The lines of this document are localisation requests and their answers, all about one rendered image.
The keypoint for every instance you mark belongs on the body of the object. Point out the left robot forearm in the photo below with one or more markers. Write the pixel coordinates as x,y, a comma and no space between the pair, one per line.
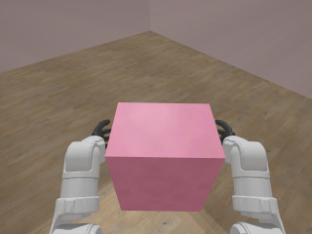
79,187

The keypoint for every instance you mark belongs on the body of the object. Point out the robot right upper arm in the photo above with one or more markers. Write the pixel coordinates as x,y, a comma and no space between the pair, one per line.
243,227

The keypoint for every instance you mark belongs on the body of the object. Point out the carton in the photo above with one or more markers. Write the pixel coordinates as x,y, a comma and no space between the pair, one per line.
163,157

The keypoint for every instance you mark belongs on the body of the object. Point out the right robot forearm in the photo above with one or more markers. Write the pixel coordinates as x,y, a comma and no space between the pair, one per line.
251,180

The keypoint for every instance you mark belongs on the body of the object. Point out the robot right hand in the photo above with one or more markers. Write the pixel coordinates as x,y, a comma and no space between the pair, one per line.
227,133

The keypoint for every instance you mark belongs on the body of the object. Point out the robot left hand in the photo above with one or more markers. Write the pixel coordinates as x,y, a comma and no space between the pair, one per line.
99,132

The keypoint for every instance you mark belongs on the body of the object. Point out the robot left upper arm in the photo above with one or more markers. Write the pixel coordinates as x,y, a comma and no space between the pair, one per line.
78,228

